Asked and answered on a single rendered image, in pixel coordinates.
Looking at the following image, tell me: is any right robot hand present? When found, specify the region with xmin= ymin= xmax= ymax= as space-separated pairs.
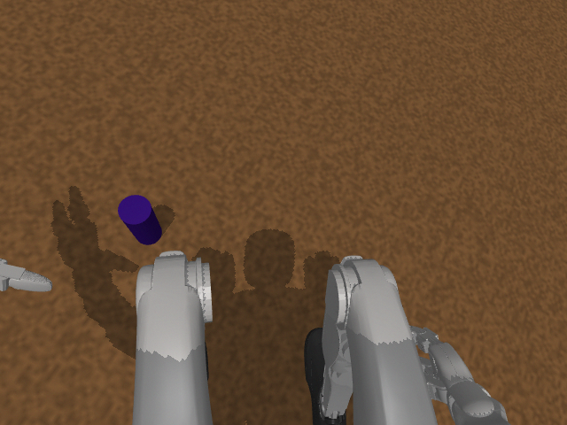
xmin=409 ymin=325 xmax=475 ymax=404

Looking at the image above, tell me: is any right robot foot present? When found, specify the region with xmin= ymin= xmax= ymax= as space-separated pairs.
xmin=304 ymin=328 xmax=346 ymax=425

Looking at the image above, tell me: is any can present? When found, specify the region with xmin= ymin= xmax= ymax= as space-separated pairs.
xmin=118 ymin=195 xmax=162 ymax=245

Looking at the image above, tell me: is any right robot arm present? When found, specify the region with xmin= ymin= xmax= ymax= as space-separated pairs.
xmin=447 ymin=382 xmax=511 ymax=425

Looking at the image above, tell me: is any left robot hand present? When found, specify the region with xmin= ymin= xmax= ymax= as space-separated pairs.
xmin=0 ymin=259 xmax=52 ymax=291

